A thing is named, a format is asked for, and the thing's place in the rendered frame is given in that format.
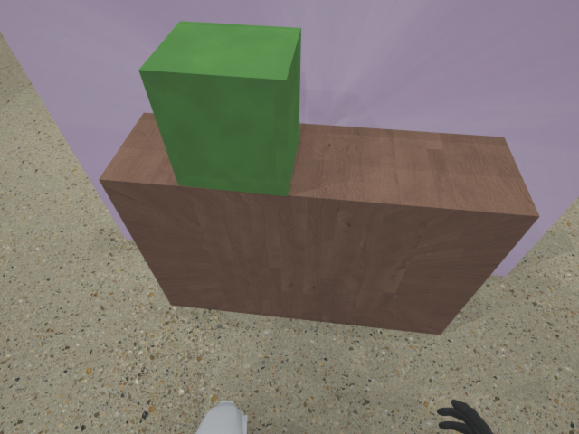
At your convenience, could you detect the robot left thigh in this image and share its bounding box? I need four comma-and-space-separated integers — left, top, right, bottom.
195, 406, 247, 434

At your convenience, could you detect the carton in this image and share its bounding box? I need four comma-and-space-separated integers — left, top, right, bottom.
139, 21, 301, 196

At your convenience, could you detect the pedestal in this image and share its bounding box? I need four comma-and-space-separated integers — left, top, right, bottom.
99, 113, 540, 335

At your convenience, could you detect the right robot hand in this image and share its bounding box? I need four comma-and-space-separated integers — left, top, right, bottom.
437, 400, 493, 434

